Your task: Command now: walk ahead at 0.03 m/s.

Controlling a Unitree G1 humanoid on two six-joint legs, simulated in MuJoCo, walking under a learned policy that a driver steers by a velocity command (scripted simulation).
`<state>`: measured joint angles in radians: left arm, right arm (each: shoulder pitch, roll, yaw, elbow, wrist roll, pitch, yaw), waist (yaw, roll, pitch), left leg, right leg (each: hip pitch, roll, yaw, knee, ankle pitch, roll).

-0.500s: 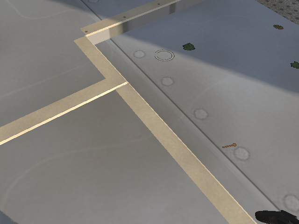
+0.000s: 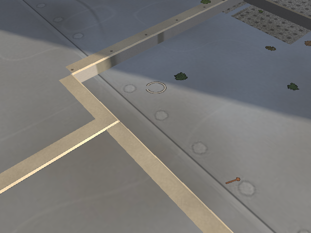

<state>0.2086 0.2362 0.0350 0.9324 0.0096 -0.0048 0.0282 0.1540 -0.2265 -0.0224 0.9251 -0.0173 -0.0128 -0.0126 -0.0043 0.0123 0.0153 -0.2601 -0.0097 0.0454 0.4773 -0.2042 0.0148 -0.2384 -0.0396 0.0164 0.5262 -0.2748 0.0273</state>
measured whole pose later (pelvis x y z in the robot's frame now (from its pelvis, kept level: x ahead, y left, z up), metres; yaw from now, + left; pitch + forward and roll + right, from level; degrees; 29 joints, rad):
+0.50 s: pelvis +0.03 -0.01 +0.00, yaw +0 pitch -2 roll +0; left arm 0.18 0.23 0.03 1.04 0.00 0.01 0.03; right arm 0.14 -0.23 -0.04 1.08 0.00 0.01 -0.04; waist 0.00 0.00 0.04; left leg -0.20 0.02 0.03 0.48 -0.25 -0.01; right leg -0.15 -0.01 -0.01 0.48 -0.30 0.00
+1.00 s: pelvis +0.06 +0.00 -0.01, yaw +0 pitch +0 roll +0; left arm 0.36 0.23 0.05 1.09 -0.03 -0.04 0.02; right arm 0.26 -0.21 -0.04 1.12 0.03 -0.07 -0.01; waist 0.01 -0.02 -0.01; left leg -0.24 0.00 0.06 0.61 -0.41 0.08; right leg -0.16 -0.02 0.02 0.56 -0.40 -0.01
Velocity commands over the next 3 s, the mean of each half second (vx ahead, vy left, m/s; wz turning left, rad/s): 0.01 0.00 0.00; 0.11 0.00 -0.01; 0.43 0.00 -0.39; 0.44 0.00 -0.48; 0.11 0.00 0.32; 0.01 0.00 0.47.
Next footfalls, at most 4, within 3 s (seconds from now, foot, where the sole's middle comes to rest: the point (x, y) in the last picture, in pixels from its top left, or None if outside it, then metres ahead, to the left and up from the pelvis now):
1.48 right None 0.45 -0.16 -0.77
1.86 left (171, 186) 0.74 -0.02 -0.77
2.26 right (228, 191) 0.77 -0.31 -0.87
2.70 left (165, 175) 0.80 0.01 -0.77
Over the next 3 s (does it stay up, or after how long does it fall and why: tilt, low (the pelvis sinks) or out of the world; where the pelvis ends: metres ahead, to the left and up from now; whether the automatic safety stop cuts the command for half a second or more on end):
stays up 0.75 -0.08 -0.04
